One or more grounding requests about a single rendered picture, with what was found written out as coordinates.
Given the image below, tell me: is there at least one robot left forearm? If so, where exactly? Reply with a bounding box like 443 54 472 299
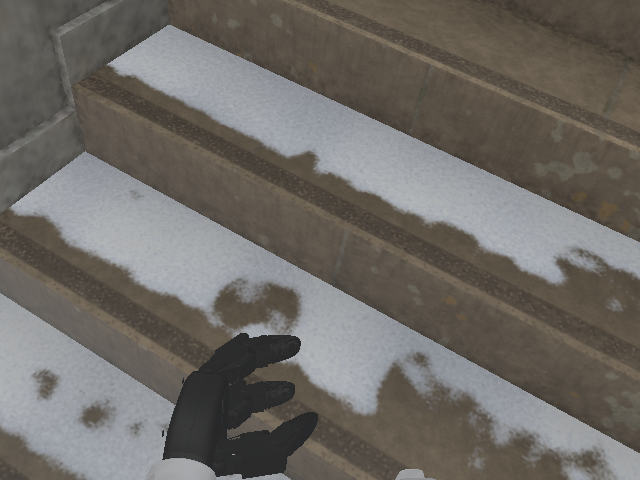
145 458 217 480

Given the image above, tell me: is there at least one robot left hand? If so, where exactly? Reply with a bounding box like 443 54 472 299
162 333 318 479

